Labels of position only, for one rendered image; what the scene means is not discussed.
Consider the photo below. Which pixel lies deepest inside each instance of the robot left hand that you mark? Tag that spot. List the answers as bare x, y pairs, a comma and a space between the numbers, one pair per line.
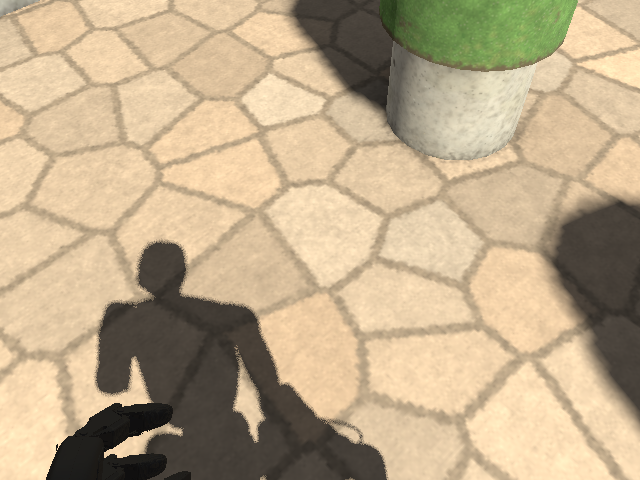
81, 456

